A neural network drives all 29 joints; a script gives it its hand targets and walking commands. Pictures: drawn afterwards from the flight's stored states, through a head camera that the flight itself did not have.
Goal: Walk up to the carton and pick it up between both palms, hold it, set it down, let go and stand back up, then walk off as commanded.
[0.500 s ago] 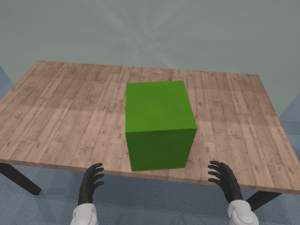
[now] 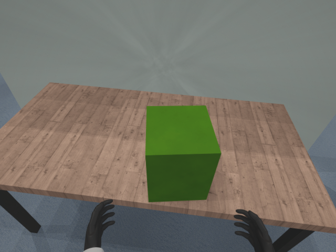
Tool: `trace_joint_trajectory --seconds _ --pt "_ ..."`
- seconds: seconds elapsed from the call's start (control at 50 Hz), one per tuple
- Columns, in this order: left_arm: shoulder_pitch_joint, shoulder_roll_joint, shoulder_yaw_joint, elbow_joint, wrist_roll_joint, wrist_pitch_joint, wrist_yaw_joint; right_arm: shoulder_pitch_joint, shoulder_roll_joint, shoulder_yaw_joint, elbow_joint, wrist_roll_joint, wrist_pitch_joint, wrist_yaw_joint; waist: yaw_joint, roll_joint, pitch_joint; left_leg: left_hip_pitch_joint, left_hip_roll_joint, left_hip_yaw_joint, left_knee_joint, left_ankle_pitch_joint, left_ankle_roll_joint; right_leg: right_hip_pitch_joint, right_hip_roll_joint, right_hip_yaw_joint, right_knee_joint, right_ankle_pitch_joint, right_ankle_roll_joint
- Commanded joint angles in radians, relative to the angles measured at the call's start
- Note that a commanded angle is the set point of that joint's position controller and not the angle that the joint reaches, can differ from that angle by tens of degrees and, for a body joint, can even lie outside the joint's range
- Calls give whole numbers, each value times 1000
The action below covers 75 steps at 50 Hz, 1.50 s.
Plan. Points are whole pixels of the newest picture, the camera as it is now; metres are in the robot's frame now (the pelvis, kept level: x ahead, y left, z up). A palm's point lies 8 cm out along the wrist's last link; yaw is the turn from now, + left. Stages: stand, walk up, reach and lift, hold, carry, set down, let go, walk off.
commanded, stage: set down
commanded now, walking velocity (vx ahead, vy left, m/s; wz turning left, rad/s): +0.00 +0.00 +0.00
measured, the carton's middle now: (177, 153) +0.48 +0.01 -0.06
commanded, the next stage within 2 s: let go in 1.66 s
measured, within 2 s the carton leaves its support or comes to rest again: neither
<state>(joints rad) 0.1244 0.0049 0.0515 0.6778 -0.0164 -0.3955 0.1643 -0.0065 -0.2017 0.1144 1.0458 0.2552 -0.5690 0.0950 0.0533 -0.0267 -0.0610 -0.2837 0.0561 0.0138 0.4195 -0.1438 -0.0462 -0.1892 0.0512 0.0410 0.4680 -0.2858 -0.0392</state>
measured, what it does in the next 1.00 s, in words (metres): stands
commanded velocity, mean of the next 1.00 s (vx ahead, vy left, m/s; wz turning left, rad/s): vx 0.00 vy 0.00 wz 0.00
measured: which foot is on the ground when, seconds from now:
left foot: down 0.00-1.00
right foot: down 0.00-1.00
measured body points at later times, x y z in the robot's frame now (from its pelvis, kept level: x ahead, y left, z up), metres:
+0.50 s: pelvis +0.01 +0.00 +0.00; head -0.01 +0.01 +0.45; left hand +0.21 +0.19 -0.05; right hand +0.22 -0.21 -0.06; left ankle +0.05 +0.15 -0.74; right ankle -0.02 -0.10 -0.74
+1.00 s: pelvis +0.01 +0.00 +0.00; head -0.02 +0.01 +0.45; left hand +0.19 +0.22 -0.07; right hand +0.21 -0.20 -0.08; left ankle +0.05 +0.15 -0.74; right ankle -0.02 -0.10 -0.74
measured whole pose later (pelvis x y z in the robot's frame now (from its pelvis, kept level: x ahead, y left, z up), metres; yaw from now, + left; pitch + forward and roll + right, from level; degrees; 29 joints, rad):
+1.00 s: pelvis +0.01 +0.00 +0.00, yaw +0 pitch -3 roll +1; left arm 0.14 0.12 0.03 0.61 -0.03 -0.07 0.05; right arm 0.08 -0.20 0.10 0.92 0.15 -0.31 0.03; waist 0.05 -0.04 -0.02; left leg -0.18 0.04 0.01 0.37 -0.14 -0.05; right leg -0.10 0.03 0.04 0.45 -0.30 -0.03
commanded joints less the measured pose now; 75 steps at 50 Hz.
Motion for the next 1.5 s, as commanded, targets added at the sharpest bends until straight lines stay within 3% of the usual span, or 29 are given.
trace_joint_trajectory --seconds 0.0,0.02,0.06,0.14,0.16,0.18,0.22,0.26,0.28,0.46,0.6,0.62,0.64,0.66,0.78,0.82,0.92,0.96,0.98,1.08,1.16,1.22,1.26,1.28,1.32,1.36,1.38,1.44,1.48 --pt "-102 98 -151 -196 -68 -7 19 -77 -195 -76 -281 9 -17 13 -71 -54 -21 259 -38 25 -51 -14 11 -148 -13 -29 -165 6 9" --pt "-124 116 -126 -189 -75 -18 18 -103 -165 -41 -359 23 -13 11 -30 -88 -12 228 -51 42 -51 -39 31 -137 -24 -8 -162 4 13" --pt "-105 146 -110 -143 -75 8 12 -71 -163 -57 -334 -22 5 0 -33 -129 10 181 -53 38 -59 -67 49 -95 -40 10 -159 27 23" --pt "-130 126 -125 -144 -64 40 11 -91 -173 -65 -317 -37 30 1 -35 -57 26 200 -54 47 -66 -78 35 -120 -48 12 -160 19 20" --pt "-141 159 -91 -241 -62 15 11 -76 -146 -50 -407 -13 20 -5 -6 -91 -48 209 -60 45 -57 -59 50 -96 -48 18 -164 47 24" --pt "-97 133 -104 -146 -56 52 0 -61 -183 -84 -306 -50 38 -9 -53 -89 1 226 -57 42 -68 -75 39 -96 -43 -5 -169 32 26" --pt "-154 180 -82 -174 -60 54 -5 -100 -176 -72 -355 -44 55 -21 -18 -117 -6 223 -59 56 -66 -66 41 -107 -46 12 -170 18 32" --pt "-118 153 -89 -132 -40 79 -10 -78 -178 -71 -292 -43 63 -13 -9 -48 9 218 -62 48 -71 -50 29 -96 -47 3 -164 68 25" --pt "-132 187 -79 -251 -50 65 -12 -43 -155 -67 -351 -38 59 -27 -26 -60 -27 234 -64 55 -58 -13 30 -56 -44 16 -159 128 26" --pt "-1 167 -65 -233 -38 79 -68 25 -152 -31 -315 -23 26 -52 -24 -66 -44 262 -87 39 -45 157 12 14 -41 16 -136 451 43" --pt "-22 175 -37 -222 -3 156 -76 8 -159 -30 -296 -45 91 -50 -1 -46 41 304 -80 47 -64 104 2 -39 -41 15 -167 332 39" --pt "-35 184 -51 -161 -1 176 -80 -4 -169 -36 -237 -68 109 -46 -41 -35 55 310 -80 45 -66 58 4 -53 -43 6 -182 250 33" --pt "-83 199 -57 -294 -21 166 -60 -49 -174 -63 -351 -71 103 -45 -22 -39 18 319 -70 47 -76 66 6 -65 -32 -20 -181 182 30" --pt "-66 195 -56 -205 -15 190 -68 -11 -153 -62 -306 -90 128 -43 -29 -53 59 312 -70 48 -80 31 13 -97 -41 -9 -200 149 24" --pt "-102 277 -30 -210 -34 227 -97 -12 -96 -56 -396 -136 164 -78 -30 -109 48 276 -90 75 -76 -8 28 -57 -71 -7 -192 202 53" --pt "-128 269 -37 -318 -37 243 -85 -28 -122 -112 -407 -136 168 -71 -43 -48 29 331 -78 45 -75 16 28 -88 -66 -17 -197 186 38" --pt "-103 294 -12 -150 -12 307 -137 34 -87 -82 -285 -171 220 -98 -56 -66 76 305 -91 63 -70 20 21 -62 -87 -3 -205 273 57" --pt "-81 320 12 -256 -32 305 -134 12 -86 -94 -397 -171 203 -100 -15 -62 5 339 -92 64 -68 83 28 -25 -82 -7 -201 322 59" --pt "-89 300 -24 -274 -40 308 -124 15 -110 -112 -398 -169 201 -91 -51 -56 22 350 -91 57 -72 99 13 -54 -62 -38 -193 314 57" --pt "-83 288 -15 -337 -25 336 -112 26 -120 -125 -393 -169 225 -85 -38 -20 10 384 -73 36 -62 101 9 -65 -62 -42 -205 271 45" --pt "-86 293 -17 -202 -19 391 -147 39 -95 -108 -361 -192 262 -100 -65 -74 65 375 -85 54 -74 54 26 -92 -65 -43 -232 231 55" --pt "-115 334 -7 -282 -19 394 -142 27 -89 -118 -412 -206 270 -107 -78 -31 55 384 -75 57 -69 73 22 -79 -72 -47 -228 226 50" --pt "-86 295 -14 -281 -6 417 -132 22 -97 -133 -378 -202 274 -94 -41 -32 56 397 -65 37 -61 125 17 -124 -61 -47 -219 250 38" --pt "-100 301 -8 -140 20 454 -156 26 -69 -102 -285 -232 311 -105 -83 -57 106 395 -83 64 -66 43 22 -121 -83 -30 -241 220 55" --pt "-96 334 27 -297 1 431 -155 50 -58 -123 -377 -230 279 -112 -34 -44 20 396 -85 60 -44 122 23 -83 -68 -50 -217 306 56" --pt "-85 330 6 -403 0 412 -138 46 -93 -130 -458 -203 265 -97 -47 -23 -34 430 -71 43 -49 198 17 -79 -52 -62 -204 343 50" --pt "-89 308 3 -269 18 440 -147 37 -100 -138 -338 -219 291 -103 -68 -29 50 419 -76 42 -51 112 19 -90 -72 -39 -223 294 56" --pt "-95 301 -11 -314 13 459 -153 26 -87 -121 -374 -214 297 -105 -71 -26 47 412 -67 39 -54 105 24 -87 -64 -47 -224 272 52" --pt "-86 291 -8 -180 25 497 -182 34 -81 -119 -262 -257 326 -121 -90 -74 101 415 -79 57 -55 92 13 -95 -73 -35 -230 298 65"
